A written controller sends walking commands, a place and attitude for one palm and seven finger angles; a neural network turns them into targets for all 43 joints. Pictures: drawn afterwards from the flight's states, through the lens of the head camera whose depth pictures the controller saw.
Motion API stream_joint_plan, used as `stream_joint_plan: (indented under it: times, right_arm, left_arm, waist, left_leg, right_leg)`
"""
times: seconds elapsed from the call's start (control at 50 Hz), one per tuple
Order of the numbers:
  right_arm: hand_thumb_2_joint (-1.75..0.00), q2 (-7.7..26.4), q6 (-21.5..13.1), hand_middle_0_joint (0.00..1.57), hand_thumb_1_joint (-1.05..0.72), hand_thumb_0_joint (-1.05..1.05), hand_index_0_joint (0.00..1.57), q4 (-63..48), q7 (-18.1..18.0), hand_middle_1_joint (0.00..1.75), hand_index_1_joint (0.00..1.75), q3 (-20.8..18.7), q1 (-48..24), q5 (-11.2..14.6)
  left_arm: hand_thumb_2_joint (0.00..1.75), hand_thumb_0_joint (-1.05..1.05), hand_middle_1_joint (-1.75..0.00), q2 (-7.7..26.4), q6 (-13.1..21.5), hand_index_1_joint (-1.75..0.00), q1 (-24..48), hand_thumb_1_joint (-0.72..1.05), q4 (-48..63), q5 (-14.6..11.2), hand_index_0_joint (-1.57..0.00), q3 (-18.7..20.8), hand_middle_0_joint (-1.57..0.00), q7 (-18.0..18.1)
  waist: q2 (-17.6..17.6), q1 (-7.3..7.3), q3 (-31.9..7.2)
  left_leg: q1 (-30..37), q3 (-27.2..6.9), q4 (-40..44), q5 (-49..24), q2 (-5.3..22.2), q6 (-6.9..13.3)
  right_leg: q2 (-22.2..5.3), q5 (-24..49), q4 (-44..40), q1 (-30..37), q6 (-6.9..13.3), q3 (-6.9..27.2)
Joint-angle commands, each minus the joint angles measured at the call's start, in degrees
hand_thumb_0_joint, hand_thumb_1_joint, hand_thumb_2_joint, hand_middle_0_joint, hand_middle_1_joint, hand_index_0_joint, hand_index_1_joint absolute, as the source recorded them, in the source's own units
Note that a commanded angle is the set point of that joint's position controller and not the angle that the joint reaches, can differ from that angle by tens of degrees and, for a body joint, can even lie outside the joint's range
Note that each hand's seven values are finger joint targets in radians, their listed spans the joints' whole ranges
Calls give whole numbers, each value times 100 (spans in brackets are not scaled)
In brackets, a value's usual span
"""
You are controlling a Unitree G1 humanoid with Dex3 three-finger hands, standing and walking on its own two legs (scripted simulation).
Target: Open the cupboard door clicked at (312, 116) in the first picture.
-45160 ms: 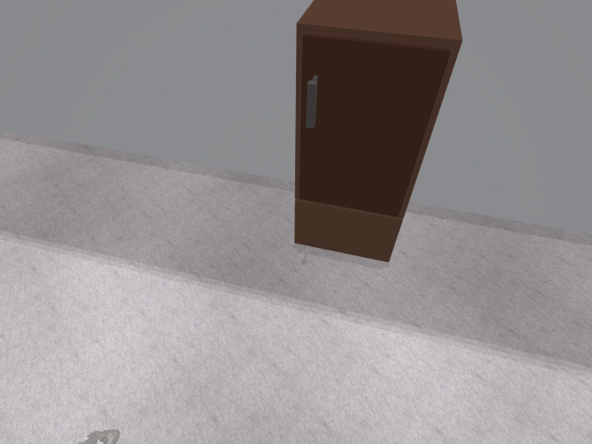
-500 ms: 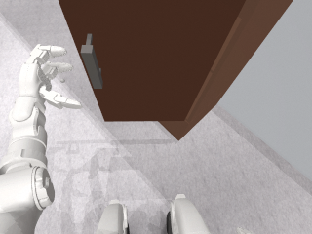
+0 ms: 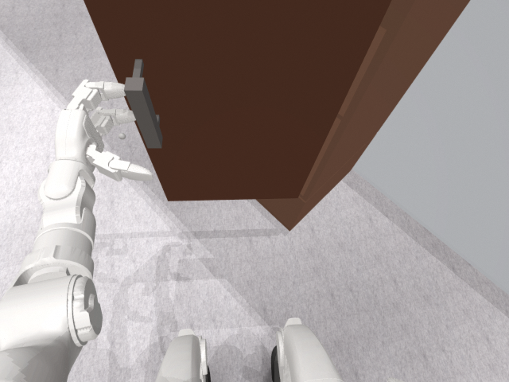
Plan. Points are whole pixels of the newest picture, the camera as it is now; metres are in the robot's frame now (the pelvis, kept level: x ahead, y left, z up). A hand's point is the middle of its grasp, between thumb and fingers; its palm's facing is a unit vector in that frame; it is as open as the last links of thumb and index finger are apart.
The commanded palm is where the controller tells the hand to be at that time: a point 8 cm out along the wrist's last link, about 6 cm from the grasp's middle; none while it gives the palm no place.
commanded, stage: slide the fingers in behind the handle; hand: left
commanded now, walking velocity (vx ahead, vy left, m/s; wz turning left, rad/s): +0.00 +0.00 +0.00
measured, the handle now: (147, 106) +0.54 +0.14 +0.05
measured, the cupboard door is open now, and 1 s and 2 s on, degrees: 48 49 49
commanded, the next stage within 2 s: close the thumb around the handle in 1.18 s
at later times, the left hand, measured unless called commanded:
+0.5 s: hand (139, 140) +0.47 +0.15 +0.05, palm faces +0.00 -1.00 -0.02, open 14.1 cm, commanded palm +0.45 +0.18 +0.05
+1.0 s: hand (158, 138) +0.47 +0.12 +0.05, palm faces -0.01 -1.00 -0.03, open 14.1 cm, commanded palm +0.45 +0.17 +0.05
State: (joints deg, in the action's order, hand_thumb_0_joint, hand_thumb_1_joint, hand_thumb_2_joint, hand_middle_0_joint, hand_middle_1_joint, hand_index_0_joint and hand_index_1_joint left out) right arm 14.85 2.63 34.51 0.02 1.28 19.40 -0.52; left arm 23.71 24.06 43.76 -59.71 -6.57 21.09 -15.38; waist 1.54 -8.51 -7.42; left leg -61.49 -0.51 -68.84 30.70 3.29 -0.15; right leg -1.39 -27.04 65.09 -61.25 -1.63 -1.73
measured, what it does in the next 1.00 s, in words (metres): stands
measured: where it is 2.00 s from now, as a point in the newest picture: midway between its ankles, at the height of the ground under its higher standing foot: outside the picture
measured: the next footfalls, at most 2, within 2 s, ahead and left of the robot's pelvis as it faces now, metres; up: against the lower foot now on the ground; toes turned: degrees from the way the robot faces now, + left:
none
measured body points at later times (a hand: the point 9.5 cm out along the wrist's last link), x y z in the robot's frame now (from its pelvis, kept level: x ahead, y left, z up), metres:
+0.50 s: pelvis +0.00 -0.01 +0.00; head +0.12 +0.01 +0.43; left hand +0.46 +0.20 +0.06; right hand +0.05 -0.27 -0.12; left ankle +0.01 +0.12 -0.64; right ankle +0.03 -0.14 -0.64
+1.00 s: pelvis +0.00 -0.01 +0.00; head +0.12 -0.01 +0.44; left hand +0.47 +0.18 +0.06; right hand +0.05 -0.27 -0.12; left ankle +0.01 +0.12 -0.64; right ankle +0.03 -0.14 -0.64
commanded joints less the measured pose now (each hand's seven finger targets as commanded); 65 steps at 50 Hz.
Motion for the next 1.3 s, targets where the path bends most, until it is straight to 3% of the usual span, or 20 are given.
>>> stream_joint_plan:
  times: [0.0,0.04,0.12,0.16,0.26,0.32,0.38,0.44,0.52,0.6,0.68,0.74,0.82,0.9,0.92,0.98,1.02,1.12,1.14,1.28]
  right_arm:
    - [-90,921,-131,20,-90,0,20,-400,-17,30,30,-391,740,-1]
    - [-90,929,-137,20,-90,0,20,-372,-12,30,30,-405,782,-23]
    - [-90,896,-127,20,-90,0,20,-395,25,30,30,-427,749,-5]
    - [-90,901,-103,20,-90,0,20,-329,35,30,30,-423,756,-5]
    - [-90,869,-114,20,-90,0,20,-372,30,30,30,-417,696,-11]
    - [-90,858,-162,20,-90,0,20,-402,21,30,30,-422,691,-33]
    - [-90,815,-166,20,-90,0,20,-351,54,30,30,-423,627,-32]
    - [-90,865,-166,20,-90,0,20,-323,38,30,30,-445,646,-26]
    - [-90,837,-186,20,-90,0,20,-307,51,30,30,-458,667,-40]
    - [-90,862,-148,20,-90,0,20,-268,54,30,30,-464,688,-52]
    - [-90,845,-119,20,-90,0,20,-301,65,30,30,-430,693,-88]
    - [-90,780,-129,20,-90,0,20,-369,112,30,30,-444,693,-108]
    - [-90,815,-117,20,-90,0,20,-410,107,30,30,-473,703,-95]
    - [-90,788,-109,20,-90,0,20,-345,79,30,30,-455,677,-64]
    - [-90,803,-118,20,-90,0,20,-371,61,30,30,-448,706,-58]
    - [-90,783,-130,20,-90,0,20,-316,58,30,30,-447,672,-57]
    - [-90,805,-141,20,-90,0,20,-312,40,30,30,-438,720,-63]
    - [-90,799,-164,20,-90,0,20,-331,56,30,30,-447,698,-82]
    - [-90,824,-150,20,-90,0,20,-304,58,30,30,-452,713,-91]
    - [-90,827,-107,20,-90,0,20,-332,86,30,30,-470,693,-90]
  left_arm:
    - [30,0,-120,1094,525,-120,2254,-50,1488,-47,-30,40,-30,167]
    - [30,0,-120,1131,627,-120,2183,-50,1588,-56,-30,100,-30,203]
    - [30,0,-120,694,605,-120,1904,-50,1543,-47,-30,-205,-30,242]
    - [30,0,-120,679,525,-120,2017,-50,1321,-10,-30,-214,-30,302]
    - [30,0,-120,608,585,-120,2142,-50,1420,-8,-30,-199,-30,494]
    - [30,0,-120,719,760,-120,2200,-50,1698,41,-30,-149,-30,573]
    - [30,0,-120,251,792,-120,2159,-50,1493,107,-30,-527,-30,571]
    - [30,0,-120,271,779,-120,2329,-50,1455,100,-30,-547,-30,582]
    - [30,0,-120,-153,779,-120,2512,-50,1545,82,-30,-896,-30,604]
    - [30,0,-120,12,677,-120,2340,-50,1284,109,-30,-671,-30,746]
    - [30,0,-120,321,691,-120,2369,-50,1211,192,-30,-355,-30,981]
    - [30,0,-120,-24,798,-120,2300,-50,1400,299,-30,-653,-30,1029]
    - [30,0,-120,131,831,-120,2129,-50,1661,213,-30,-525,-30,982]
    - [30,0,-120,152,761,-120,2193,-50,1523,184,-30,-518,-30,921]
    - [30,0,-120,269,762,-120,2112,-50,1485,183,-30,-432,-30,903]
    - [30,0,-120,57,755,-120,2278,-50,1399,171,-30,-577,-30,891]
    - [30,0,-120,167,773,-120,2333,-50,1329,152,-30,-503,-30,883]
    - [30,0,-120,72,822,-120,2392,-50,1406,185,-30,-581,-30,870]
    - [30,0,-120,228,831,-120,2373,-50,1368,206,-30,-464,-30,884]
    - [32,0,-121,-22,760,-121,2419,-44,1400,214,-30,-643,-30,975]
  waist:
    - [520,19,-2828]
    - [436,37,-2950]
    - [491,19,-2819]
    - [304,-22,-2556]
    - [156,-18,-2538]
    - [303,52,-2793]
    - [332,-24,-2645]
    - [350,-89,-2606]
    - [490,-139,-2704]
    - [155,-94,-2629]
    - [116,-4,-2639]
    - [136,-33,-2812]
    - [198,29,-3041]
    - [-98,-53,-2692]
    - [-34,8,-2623]
    - [72,-67,-2567]
    - [18,-63,-2511]
    - [373,-39,-2747]
    - [320,-11,-2820]
    - [185,-75,-2789]
  left_leg:
    - [1989,-86,862,-2196,-247,77]
    - [2117,-111,849,-2428,-226,68]
    - [2166,-91,862,-2461,-236,52]
    - [1987,-103,915,-2233,-229,45]
    - [1858,-69,937,-1995,-267,72]
    - [1910,-51,900,-2061,-295,76]
    - [1974,-62,906,-1973,-282,49]
    - [2001,-78,913,-1865,-277,52]
    - [2241,-125,897,-1939,-283,50]
    - [1942,-110,907,-1895,-295,55]
    - [1668,-64,886,-1835,-326,70]
    - [1790,-17,864,-2024,-340,82]
    - [1877,26,847,-2148,-340,83]
    - [1531,73,901,-1807,-344,110]
    - [1540,54,914,-1816,-350,106]
    - [1618,49,903,-1760,-340,92]
    - [1571,22,899,-1739,-351,104]
    - [1852,16,835,-1951,-343,82]
    - [1916,-33,848,-2073,-320,56]
    - [1896,-45,856,-2040,-315,61]
  right_leg:
    - [296,1727,-686,1406,249,-66]
    - [305,1908,-651,1466,254,-88]
    - [303,1912,-653,1375,267,-115]
    - [293,1762,-697,1332,250,-136]
    - [284,1661,-739,1429,242,-97]
    - [283,1756,-677,1590,260,-49]
    - [276,1621,-699,1366,259,-87]
    - [278,1526,-722,1262,261,-87]
    - [285,1476,-717,1084,285,-128]
    - [261,1536,-718,1277,261,-126]
    - [249,1588,-651,1440,249,-82]
    - [258,1842,-646,1563,247,-55]
    - [269,2032,-651,1758,260,-18]
    - [257,1937,-773,1904,213,29]
    - [272,1900,-748,1875,238,19]
    - [256,1775,-767,1653,224,-2]
    - [270,1738,-746,1666,239,-8]
    - [257,1797,-654,1455,260,-33]
    - [249,1845,-625,1464,264,-58]
    - [262,1789,-652,1436,244,-78]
